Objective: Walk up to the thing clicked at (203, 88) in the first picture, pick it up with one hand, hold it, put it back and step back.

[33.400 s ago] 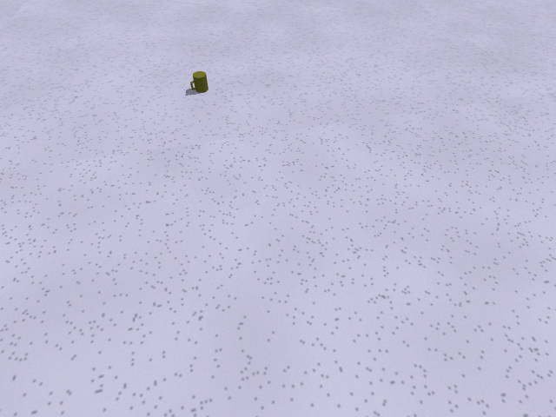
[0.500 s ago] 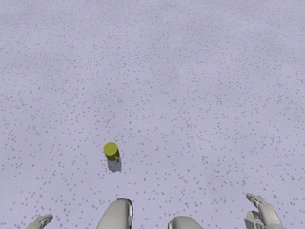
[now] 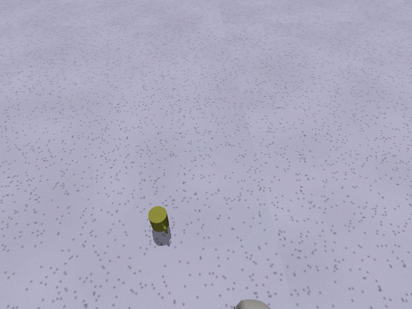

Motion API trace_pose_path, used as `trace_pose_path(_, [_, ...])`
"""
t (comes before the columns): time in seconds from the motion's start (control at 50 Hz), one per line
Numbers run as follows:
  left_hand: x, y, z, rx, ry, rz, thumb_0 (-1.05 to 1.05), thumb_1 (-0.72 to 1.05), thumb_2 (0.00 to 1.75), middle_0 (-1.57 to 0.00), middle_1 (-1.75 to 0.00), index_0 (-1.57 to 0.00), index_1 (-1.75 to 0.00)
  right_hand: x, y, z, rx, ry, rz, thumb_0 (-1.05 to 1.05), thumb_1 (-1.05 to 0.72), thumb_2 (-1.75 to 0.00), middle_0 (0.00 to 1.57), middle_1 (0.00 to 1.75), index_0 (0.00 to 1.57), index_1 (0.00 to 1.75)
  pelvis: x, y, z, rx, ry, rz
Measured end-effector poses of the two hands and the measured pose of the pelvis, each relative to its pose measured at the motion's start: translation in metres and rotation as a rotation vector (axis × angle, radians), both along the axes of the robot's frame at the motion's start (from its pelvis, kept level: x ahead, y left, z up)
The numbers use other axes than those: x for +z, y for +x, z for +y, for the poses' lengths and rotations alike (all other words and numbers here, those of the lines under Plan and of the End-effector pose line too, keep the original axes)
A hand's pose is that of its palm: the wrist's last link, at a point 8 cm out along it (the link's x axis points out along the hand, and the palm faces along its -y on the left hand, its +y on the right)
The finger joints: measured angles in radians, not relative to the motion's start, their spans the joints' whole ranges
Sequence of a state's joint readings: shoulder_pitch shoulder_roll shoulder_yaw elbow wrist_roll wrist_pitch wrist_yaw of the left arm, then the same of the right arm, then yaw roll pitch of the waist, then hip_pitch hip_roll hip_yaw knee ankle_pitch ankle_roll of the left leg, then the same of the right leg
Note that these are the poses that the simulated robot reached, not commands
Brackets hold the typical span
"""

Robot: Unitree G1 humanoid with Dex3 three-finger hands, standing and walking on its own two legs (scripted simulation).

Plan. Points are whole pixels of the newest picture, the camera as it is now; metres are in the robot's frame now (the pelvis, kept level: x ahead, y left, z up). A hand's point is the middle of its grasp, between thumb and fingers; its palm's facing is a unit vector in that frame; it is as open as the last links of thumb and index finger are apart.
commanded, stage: walk up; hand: left
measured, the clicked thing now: (160, 221) +0.59 +0.22 -0.71
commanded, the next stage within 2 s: stand in 1.02 s
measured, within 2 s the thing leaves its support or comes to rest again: neither
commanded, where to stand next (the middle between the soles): +0.22 -0.01 m, yaw +1 degrees
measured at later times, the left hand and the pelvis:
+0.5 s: hand out of the picture +0.09 +0.27 -0.15, palm faces +0.00 -0.94 -0.35, open 7.4 cm; pelvis +0.02 +0.01 +0.00, yaw +1 degrees
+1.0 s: hand out of the picture +0.12 +0.27 -0.14, palm faces -0.02 -0.93 -0.37, open 7.4 cm; pelvis +0.03 +0.01 +0.02, yaw +0 degrees
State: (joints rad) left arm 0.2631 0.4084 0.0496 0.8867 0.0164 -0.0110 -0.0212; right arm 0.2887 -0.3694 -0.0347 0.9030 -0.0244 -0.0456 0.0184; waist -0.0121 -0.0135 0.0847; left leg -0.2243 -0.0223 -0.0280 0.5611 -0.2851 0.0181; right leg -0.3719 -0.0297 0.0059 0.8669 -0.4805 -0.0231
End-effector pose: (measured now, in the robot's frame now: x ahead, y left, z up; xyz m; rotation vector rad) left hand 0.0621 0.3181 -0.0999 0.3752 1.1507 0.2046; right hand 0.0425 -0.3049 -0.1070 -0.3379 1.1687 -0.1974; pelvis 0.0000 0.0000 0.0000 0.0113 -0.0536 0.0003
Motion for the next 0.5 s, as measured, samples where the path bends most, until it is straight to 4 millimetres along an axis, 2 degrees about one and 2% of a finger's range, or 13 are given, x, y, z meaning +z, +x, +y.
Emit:
trace_pose_path(0.1, [-0.001,0.019,-0.014,-0.022,0.027,-0.072,0.01,0.91,0.9,-0.2,-0.3,-0.2,-0.3,-0.011,0.009,-0.021,-0.01,-0.005,-0.005,0.0,-0.9,-0.9,0.2,0.3,0.21,0.3,-0.01,0.001,-0.015,0.0,-0.016,-0.009])
trace_pose_path(0.2, [0.002,0.023,-0.028,-0.017,0.014,-0.094,0.01,0.91,0.9,-0.21,-0.3,-0.2,-0.3,-0.016,0.02,-0.025,-0.008,0.001,0.013,0.0,-0.91,-0.9,0.2,0.29,0.21,0.3,-0.008,0.0,-0.016,0.022,-0.019,-0.011])
trace_pose_path(0.3, [-0.001,0.024,-0.022,0.0,-0.008,-0.09,0.01,0.9,0.9,-0.21,-0.3,-0.2,-0.3,-0.017,0.02,-0.018,0.012,-0.002,0.045,0.0,-0.91,-0.9,0.2,0.29,0.21,0.3,-0.008,0.002,-0.006,0.037,-0.018,0.001])
trace_pose_path(0.4, [-0.011,0.023,-0.009,0.027,-0.035,-0.031,0.01,0.9,0.9,-0.21,-0.3,-0.2,-0.3,-0.011,0.014,0.0,-0.005,-0.003,0.08,0.0,-0.91,-0.9,0.2,0.29,0.21,0.3,-0.004,0.009,0.006,0.025,-0.01,0.008])
trace_pose_path(0.5, [-0.015,0.022,-0.001,0.043,-0.046,0.016,0.01,0.91,0.9,-0.21,-0.3,-0.2,-0.3,-0.006,0.024,0.016,-0.003,0.012,0.101,0.01,-0.91,-0.9,0.2,0.29,0.21,0.3,0.002,0.019,0.01,0.021,-0.019,0.016])
